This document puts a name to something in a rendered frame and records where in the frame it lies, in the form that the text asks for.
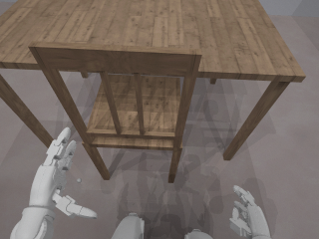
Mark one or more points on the robot left hand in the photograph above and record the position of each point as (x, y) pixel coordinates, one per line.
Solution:
(51, 174)

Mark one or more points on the left robot thigh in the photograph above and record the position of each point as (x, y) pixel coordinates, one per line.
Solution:
(131, 227)

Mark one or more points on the robot left shin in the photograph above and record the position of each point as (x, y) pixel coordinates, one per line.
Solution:
(133, 214)

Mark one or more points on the robot right hand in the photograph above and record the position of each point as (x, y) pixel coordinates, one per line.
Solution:
(253, 222)

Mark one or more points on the robot left forearm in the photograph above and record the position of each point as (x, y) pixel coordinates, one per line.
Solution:
(36, 223)

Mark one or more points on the chair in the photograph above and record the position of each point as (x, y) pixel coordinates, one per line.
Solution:
(130, 111)

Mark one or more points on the table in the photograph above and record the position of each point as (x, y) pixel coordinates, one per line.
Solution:
(238, 41)

